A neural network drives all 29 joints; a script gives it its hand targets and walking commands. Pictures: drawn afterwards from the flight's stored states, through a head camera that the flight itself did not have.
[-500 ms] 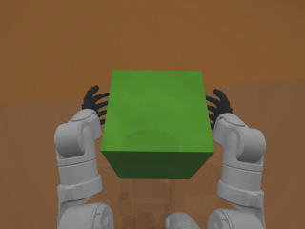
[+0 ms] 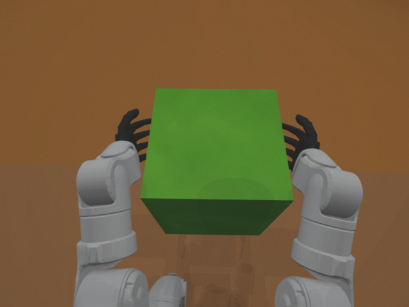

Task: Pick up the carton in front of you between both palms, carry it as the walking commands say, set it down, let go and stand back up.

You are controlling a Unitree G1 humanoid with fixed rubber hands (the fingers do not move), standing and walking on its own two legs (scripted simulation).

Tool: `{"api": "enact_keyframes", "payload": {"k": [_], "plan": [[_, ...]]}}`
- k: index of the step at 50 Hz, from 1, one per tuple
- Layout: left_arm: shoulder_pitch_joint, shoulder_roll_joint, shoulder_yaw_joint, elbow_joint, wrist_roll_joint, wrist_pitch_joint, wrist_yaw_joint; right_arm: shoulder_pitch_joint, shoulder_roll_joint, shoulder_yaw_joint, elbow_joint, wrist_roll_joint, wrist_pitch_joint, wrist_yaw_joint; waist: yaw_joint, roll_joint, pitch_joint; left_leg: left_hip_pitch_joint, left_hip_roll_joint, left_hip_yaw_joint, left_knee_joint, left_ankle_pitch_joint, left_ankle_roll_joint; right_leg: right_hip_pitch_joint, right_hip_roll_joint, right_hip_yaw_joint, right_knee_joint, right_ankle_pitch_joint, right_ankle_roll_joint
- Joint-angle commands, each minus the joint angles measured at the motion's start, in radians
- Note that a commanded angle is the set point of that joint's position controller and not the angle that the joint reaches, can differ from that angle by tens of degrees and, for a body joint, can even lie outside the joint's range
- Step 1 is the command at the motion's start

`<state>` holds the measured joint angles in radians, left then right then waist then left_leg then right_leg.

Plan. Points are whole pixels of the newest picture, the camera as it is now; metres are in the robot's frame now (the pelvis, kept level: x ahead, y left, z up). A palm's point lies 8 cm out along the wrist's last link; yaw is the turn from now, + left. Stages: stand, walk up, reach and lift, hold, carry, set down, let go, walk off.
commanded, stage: carry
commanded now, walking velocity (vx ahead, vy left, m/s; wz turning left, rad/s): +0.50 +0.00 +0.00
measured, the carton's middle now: (213, 170) +0.36 +0.02 +0.06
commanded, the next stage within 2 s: none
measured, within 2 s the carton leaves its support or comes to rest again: neither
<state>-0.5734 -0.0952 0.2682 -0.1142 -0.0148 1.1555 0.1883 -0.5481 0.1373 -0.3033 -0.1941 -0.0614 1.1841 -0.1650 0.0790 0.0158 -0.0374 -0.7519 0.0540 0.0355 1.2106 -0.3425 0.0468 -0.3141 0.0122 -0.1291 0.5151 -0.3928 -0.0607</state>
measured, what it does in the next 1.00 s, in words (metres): climbs: left foot 0.03 m higher, then right foot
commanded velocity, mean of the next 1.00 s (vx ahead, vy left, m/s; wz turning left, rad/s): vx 0.50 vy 0.00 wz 0.00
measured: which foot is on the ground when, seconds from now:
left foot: up 0.00-0.16, down 0.18-0.60, up 0.62-1.00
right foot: down 0.00-0.20, up 0.22-0.56, down 0.58-1.00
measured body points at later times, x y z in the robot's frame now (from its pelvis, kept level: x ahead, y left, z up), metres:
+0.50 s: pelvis +0.31 +0.02 +0.03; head +0.33 +0.03 +0.48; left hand +0.67 +0.16 +0.18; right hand +0.65 -0.15 +0.18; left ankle +0.26 +0.12 -0.70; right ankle +0.42 -0.10 -0.64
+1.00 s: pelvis +0.62 +0.00 +0.05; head +0.63 +0.00 +0.50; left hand +0.97 +0.16 +0.21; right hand +0.97 -0.15 +0.20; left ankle +0.76 +0.11 -0.64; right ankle +0.50 -0.09 -0.68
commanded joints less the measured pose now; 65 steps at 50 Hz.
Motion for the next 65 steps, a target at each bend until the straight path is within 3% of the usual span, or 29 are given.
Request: {"api": "enact_keyframes", "payload": {"k": [1, 5, 8, 9, 10, 11, 12, 14, 16, 19, 23, 26, 29, 30, 31, 32, 34, 35, 39, 44, 48, 51, 52, 53, 54, 56, 57, 60, 65], "plan": [[-0.639, -0.745, -0.656, -0.13, -0.268, -0.003, -0.07, -0.585, 0.644, 0.615, -0.032, 0.175, -0.022, -0.006, -0.015, -0.101, -0.375, -0.098, 0.03, 0.012, -0.171, 0.024, -0.018, 0.385, -0.259, 0.287, -0.177, 0.273, -0.178], [-0.56, -0.683, -0.612, -0.08, -0.216, 0.025, -0.054, -0.556, 0.615, 0.617, -0.005, 0.191, 0.004, -0.001, -0.007, -0.155, -0.318, 0.049, -0.031, 0.125, -0.441, 0.041, -0.001, 0.363, -0.229, 0.177, -0.167, 0.454, -0.134], [-0.539, -0.671, -0.589, -0.047, -0.188, 0.037, -0.051, -0.548, 0.622, 0.61, 0.041, 0.199, 0.013, 0.004, -0.113, -0.164, -0.396, 0.465, -0.153, 0.252, -0.629, 0.08, 0.035, 0.258, -0.187, 0.021, 0.103, 0.845, -0.049], [-0.544, -0.668, -0.584, -0.048, -0.172, 0.039, -0.05, -0.519, 0.621, 0.599, 0.06, 0.198, 0.012, 0.003, -0.183, -0.092, -0.5, 0.77, -0.095, 0.141, -0.631, 0.065, 0.062, 0.106, -0.158, -0.013, 0.305, 0.741, 0.001], [-0.548, -0.68, -0.571, -0.058, -0.166, 0.043, -0.052, -0.515, 0.602, 0.585, 0.053, 0.189, 0.007, 0.001, -0.193, 0.19, -0.576, 0.951, 0.194, -0.439, -0.765, -0.122, 0.199, -0.174, -0.041, -0.016, 0.619, 0.418, 0.062], [-0.583, -0.691, -0.567, -0.067, -0.164, 0.039, -0.052, -0.542, 0.635, 0.599, 0.046, 0.195, 0.003, 0.005, -0.185, 0.306, -0.517, 1.032, 0.275, -0.756, -0.893, 0.103, 0.288, -0.437, 0.095, 0.082, 0.833, -0.099, 0.06], [-0.598, -0.717, -0.561, -0.068, -0.153, 0.033, -0.047, -0.586, 0.669, 0.627, 0.005, 0.228, 0.003, 0.012, -0.169, 0.191, -0.5, 1.038, 0.297, -0.664, -0.809, 0.22, 0.307, -0.526, 0.024, 0.165, 0.982, -0.106, 0.027], [-0.591, -0.737, -0.54, -0.084, -0.132, 0.022, -0.044, -0.701, 0.752, 0.707, -0.069, 0.311, -0.016, 0.036, -0.166, -0.008, -0.448, 0.898, 0.254, -0.485, -0.759, 0.317, 0.235, -0.537, -0.04, 0.174, 0.944, -0.059, 0.007], [-0.575, -0.746, -0.54, -0.094, -0.108, 0.006, -0.038, -0.751, 0.779, 0.747, -0.121, 0.362, -0.036, 0.05, -0.128, 0.031, -0.455, 0.833, 0.222, -0.376, -0.8, 0.192, 0.18, -0.488, -0.064, 0.164, 0.832, -0.005, 0.005], [-0.568, -0.71, -0.561, -0.132, -0.095, -0.006, -0.024, -0.716, 0.741, 0.743, -0.135, 0.372, -0.044, 0.051, -0.131, 0.09, -0.431, 0.811, 0.211, -0.293, -0.84, 0.164, 0.194, -0.511, -0.07, 0.114, 0.713, 0.011, 0.014], [-0.534, -0.654, -0.579, -0.125, -0.109, 0.016, -0.018, -0.602, 0.655, 0.693, -0.072, 0.319, -0.02, 0.034, -0.14, 0.117, -0.378, 0.759, 0.185, -0.158, -0.88, 0.23, 0.173, -0.421, -0.08, 0.067, 0.387, 0.083, 0.029], [-0.524, -0.645, -0.578, -0.088, -0.126, 0.039, -0.027, -0.561, 0.62, 0.652, -0.021, 0.273, 0.004, 0.026, -0.124, 0.15, -0.334, 0.727, 0.158, -0.067, -0.866, 0.345, 0.126, -0.279, -0.017, -0.045, 0.201, 0.11, 0.024], [-0.514, -0.646, -0.554, -0.006, -0.127, 0.05, -0.034, -0.527, 0.593, 0.606, 0.031, 0.222, 0.022, 0.016, -0.022, 0.083, -0.429, 0.589, 0.1, 0.085, -0.514, 0.635, 0.035, 0.185, 0.065, -0.114, 0.066, 0.127, -0.02], [-0.478, -0.642, -0.538, 0.023, -0.121, 0.051, -0.034, -0.552, 0.575, 0.587, 0.032, 0.205, 0.026, 0.011, 0.035, -0.056, -0.485, 0.426, 0.053, 0.11, -0.247, 0.411, -0.005, 0.367, -0.11, 0.188, -0.009, -0.08, -0.051], [-0.506, -0.629, -0.536, 0.035, -0.121, 0.048, -0.031, -0.551, 0.593, 0.567, 0.041, 0.192, 0.03, 0.007, -0.003, -0.335, -0.489, 0.104, -0.108, 0.063, -0.038, -0.045, -0.037, 0.507, -0.338, 0.742, -0.178, -0.118, -0.183], [-0.54, -0.67, -0.559, 0.019, -0.141, 0.049, -0.038, -0.588, 0.604, 0.564, 0.048, 0.183, 0.029, 0.005, 0.009, -0.283, -0.438, -0.047, -0.102, -0.043, 0.139, -0.175, -0.01, 0.525, -0.361, 0.835, -0.202, -0.012, -0.236], [-0.652, -0.778, -0.623, -0.045, -0.22, 0.034, -0.065, -0.597, 0.672, 0.56, 0.058, 0.175, 0.015, 0.01, 0.005, -0.056, -0.425, -0.086, -0.036, -0.073, 0.235, -0.114, 0.023, 0.45, -0.332, 0.628, -0.092, 0.261, -0.227], [-0.709, -0.825, -0.648, -0.075, -0.251, 0.023, -0.077, -0.607, 0.701, 0.557, 0.057, 0.167, 0.006, 0.012, -0.006, -0.022, -0.411, -0.077, -0.011, -0.076, 0.191, -0.083, 0.025, 0.398, -0.312, 0.551, -0.096, 0.265, -0.195], [-0.75, -0.875, -0.697, -0.116, -0.307, -0.016, -0.099, -0.615, 0.735, 0.591, 0.028, 0.15, -0.032, 0.011, -0.028, -0.104, -0.411, -0.083, 0.008, -0.039, 0.093, -0.019, 0.013, 0.365, -0.285, 0.418, -0.156, 0.156, -0.167], [-0.635, -0.757, -0.663, -0.127, -0.268, -0.012, -0.073, -0.578, 0.65, 0.619, -0.031, 0.173, -0.031, -0.003, -0.012, -0.103, -0.363, -0.091, 0.028, 0.018, -0.212, 0.026, -0.017, 0.39, -0.257, 0.278, -0.178, 0.295, -0.175], [-0.557, -0.68, -0.618, -0.09, -0.218, 0.017, -0.053, -0.55, 0.61, 0.62, -0.014, 0.193, -0.004, -0.002, -0.011, -0.165, -0.31, 0.089, -0.051, 0.153, -0.472, 0.031, 0.007, 0.353, -0.223, 0.157, -0.152, 0.517, -0.121], [-0.531, -0.655, -0.592, -0.067, -0.187, 0.032, -0.045, -0.523, 0.601, 0.604, 0.034, 0.203, 0.007, -0.001, -0.154, -0.132, -0.462, 0.643, -0.142, 0.221, -0.627, 0.093, 0.053, 0.196, -0.17, -0.008, 0.221, 0.862, -0.018], [-0.545, -0.651, -0.578, -0.073, -0.17, 0.037, -0.045, -0.497, 0.594, 0.59, 0.04, 0.195, 0.005, -0.003, -0.213, 0.024, -0.551, 0.893, 0.05, -0.166, -0.716, -0.148, 0.135, -0.048, -0.098, -0.023, 0.496, 0.602, 0.037], [-0.54, -0.674, -0.566, -0.071, -0.166, 0.039, -0.047, -0.525, 0.593, 0.588, 0.035, 0.19, 0.001, -0.003, -0.181, 0.305, -0.539, 1.026, 0.259, -0.694, -0.855, 0.01, 0.267, -0.358, 0.075, 0.047, 0.723, -0.016, 0.061], [-0.579, -0.689, -0.561, -0.071, -0.155, 0.035, -0.044, -0.542, 0.635, 0.612, 0.024, 0.209, 0.004, 0.003, -0.168, 0.252, -0.514, 1.056, 0.296, -0.725, -0.834, 0.2, 0.312, -0.491, 0.059, 0.153, 0.935, -0.117, 0.037], [-0.567, -0.724, -0.54, -0.081, -0.131, 0.027, -0.043, -0.648, 0.729, 0.688, -0.045, 0.285, -0.01, 0.028, -0.177, 0.012, -0.464, 0.948, 0.262, -0.521, -0.746, 0.39, 0.256, -0.537, -0.023, 0.177, 0.945, -0.076, 0.011], [-0.566, -0.739, -0.535, -0.079, -0.119, 0.019, -0.043, -0.699, 0.762, 0.721, -0.074, 0.32, -0.021, 0.041, -0.159, -0.004, -0.449, 0.894, 0.243, -0.453, -0.764, 0.347, 0.213, -0.521, -0.042, 0.178, 0.878, -0.041, 0.009], [-0.552, -0.745, -0.55, -0.099, -0.09, -0.004, -0.037, -0.734, 0.789, 0.758, -0.115, 0.372, -0.046, 0.06, -0.126, 0.068, -0.451, 0.822, 0.215, -0.34, -0.817, 0.216, 0.185, -0.464, -0.052, 0.139, 0.733, -0.011, 0.009], [-0.545, -0.685, -0.585, -0.132, -0.103, 0.0, -0.025, -0.634, 0.695, 0.717, -0.085, 0.337, -0.036, 0.045, -0.139, 0.122, -0.384, 0.742, 0.178, -0.156, -0.881, 0.255, 0.166, -0.363, -0.063, 0.07, 0.327, 0.093, 0.032]]}}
